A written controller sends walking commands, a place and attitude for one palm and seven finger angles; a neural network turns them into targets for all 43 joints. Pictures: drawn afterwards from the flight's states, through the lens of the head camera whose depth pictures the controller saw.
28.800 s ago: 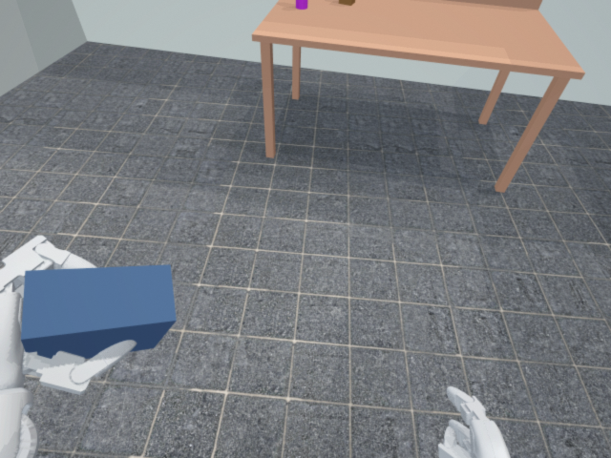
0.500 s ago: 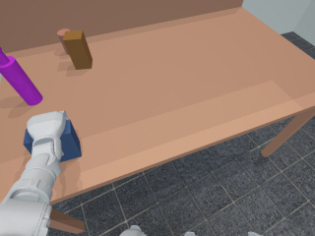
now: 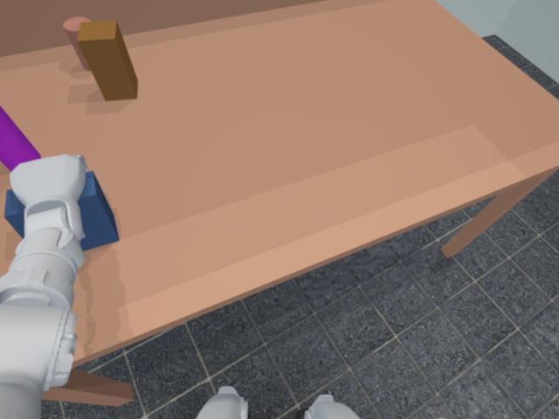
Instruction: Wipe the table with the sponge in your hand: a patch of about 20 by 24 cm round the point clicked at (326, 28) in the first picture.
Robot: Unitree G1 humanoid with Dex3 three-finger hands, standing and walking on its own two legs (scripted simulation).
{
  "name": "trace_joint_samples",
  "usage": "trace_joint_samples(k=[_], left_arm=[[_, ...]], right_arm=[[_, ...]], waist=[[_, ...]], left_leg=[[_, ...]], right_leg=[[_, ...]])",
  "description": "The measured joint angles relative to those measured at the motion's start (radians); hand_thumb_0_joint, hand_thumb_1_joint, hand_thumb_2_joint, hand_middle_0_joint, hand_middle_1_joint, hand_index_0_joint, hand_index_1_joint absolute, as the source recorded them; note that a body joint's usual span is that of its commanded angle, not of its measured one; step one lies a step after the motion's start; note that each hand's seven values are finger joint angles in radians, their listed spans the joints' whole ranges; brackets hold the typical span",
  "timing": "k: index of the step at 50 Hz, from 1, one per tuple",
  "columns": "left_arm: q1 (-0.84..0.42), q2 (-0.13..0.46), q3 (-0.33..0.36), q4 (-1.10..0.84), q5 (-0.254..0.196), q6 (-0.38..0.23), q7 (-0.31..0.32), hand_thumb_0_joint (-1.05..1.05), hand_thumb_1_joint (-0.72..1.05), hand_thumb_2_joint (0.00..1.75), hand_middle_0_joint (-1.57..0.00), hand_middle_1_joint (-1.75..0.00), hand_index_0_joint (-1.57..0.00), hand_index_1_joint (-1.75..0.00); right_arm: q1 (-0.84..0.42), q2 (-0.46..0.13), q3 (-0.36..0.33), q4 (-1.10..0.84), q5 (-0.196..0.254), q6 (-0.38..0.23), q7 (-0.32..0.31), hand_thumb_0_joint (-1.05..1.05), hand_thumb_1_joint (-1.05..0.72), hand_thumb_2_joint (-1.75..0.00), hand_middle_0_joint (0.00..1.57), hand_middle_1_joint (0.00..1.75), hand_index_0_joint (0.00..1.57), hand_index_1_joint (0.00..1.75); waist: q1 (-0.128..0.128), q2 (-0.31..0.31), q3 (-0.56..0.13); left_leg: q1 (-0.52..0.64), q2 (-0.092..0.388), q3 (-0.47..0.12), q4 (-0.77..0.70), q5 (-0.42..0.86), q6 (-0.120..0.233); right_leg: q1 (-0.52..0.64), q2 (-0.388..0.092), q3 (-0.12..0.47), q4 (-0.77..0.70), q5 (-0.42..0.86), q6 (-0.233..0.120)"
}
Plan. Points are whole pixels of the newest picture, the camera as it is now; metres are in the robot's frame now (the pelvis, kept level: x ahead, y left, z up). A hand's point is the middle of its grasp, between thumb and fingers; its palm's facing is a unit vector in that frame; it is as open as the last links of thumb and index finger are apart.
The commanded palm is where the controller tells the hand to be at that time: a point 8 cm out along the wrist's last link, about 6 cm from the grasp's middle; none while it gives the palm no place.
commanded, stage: wipe forward along the first lane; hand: left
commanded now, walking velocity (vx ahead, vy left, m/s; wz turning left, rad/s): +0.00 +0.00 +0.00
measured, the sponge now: (72, 224) +0.41 +0.34 -0.04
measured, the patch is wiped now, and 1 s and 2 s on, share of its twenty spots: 0.55 0.55 0.70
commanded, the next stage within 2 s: slide across to the middle lane in 0.34 s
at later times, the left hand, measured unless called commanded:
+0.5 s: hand (63, 183) +0.46 +0.35 +0.00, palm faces -0.16 +0.04 -0.99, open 9.8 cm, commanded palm +0.46 +0.31 +0.04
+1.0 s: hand (99, 170) +0.49 +0.30 +0.01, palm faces -0.15 +0.02 -0.99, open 9.8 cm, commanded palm +0.48 +0.27 +0.06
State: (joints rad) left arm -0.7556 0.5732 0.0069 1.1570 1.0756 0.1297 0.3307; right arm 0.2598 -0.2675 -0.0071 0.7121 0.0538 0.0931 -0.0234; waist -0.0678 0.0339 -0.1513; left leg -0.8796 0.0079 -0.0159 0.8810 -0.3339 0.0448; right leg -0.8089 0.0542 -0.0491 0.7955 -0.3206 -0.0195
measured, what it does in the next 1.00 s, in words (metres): stands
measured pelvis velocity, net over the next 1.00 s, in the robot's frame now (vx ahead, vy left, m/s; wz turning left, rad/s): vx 0.03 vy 0.01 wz -0.01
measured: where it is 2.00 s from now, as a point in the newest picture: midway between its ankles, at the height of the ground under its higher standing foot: outside the picture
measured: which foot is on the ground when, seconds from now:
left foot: down 0.00-1.00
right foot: down 0.00-1.00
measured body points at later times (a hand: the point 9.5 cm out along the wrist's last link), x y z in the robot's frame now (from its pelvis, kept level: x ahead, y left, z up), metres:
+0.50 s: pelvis +0.01 +0.02 -0.01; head +0.12 +0.04 +0.43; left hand +0.47 +0.35 +0.06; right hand +0.05 -0.25 -0.13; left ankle +0.04 +0.09 -0.69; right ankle +0.03 -0.12 -0.69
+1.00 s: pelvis +0.03 +0.01 +0.01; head +0.13 +0.03 +0.45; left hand +0.49 +0.30 +0.06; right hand +0.08 -0.26 -0.12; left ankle +0.04 +0.09 -0.69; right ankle +0.03 -0.12 -0.69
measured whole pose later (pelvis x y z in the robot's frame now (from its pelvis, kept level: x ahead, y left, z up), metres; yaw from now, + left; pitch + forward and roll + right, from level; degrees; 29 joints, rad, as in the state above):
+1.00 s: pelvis +0.03 +0.01 +0.01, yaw -1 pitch +20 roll -4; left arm -0.86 0.50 -0.05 1.22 1.07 0.22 0.35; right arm 0.27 -0.24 -0.02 0.76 0.03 0.11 0.01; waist -0.10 0.04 -0.16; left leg -0.82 0.00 -0.01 0.82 -0.36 0.05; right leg -0.74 0.05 -0.03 0.71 -0.33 -0.01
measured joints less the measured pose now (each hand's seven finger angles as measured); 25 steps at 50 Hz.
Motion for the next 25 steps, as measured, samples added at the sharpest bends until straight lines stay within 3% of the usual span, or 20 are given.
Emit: trace_joint_samples(k=[25], left_arm=[[-0.111,0.042,-0.002,0.077,0.032,0.001,-0.018,0.01,-0.53,1.12,-0.79,-1.34,-0.78,-1.38]], right_arm=[[0.035,0.011,-0.003,0.012,-0.025,0.008,0.027,0.0,-0.9,-0.9,0.21,0.3,0.2,0.3]], waist=[[-0.023,0.007,-0.016]], left_leg=[[-0.064,-0.006,0.008,0.035,-0.027,0.019]], right_leg=[[-0.055,-0.005,0.008,0.015,-0.017,0.017]])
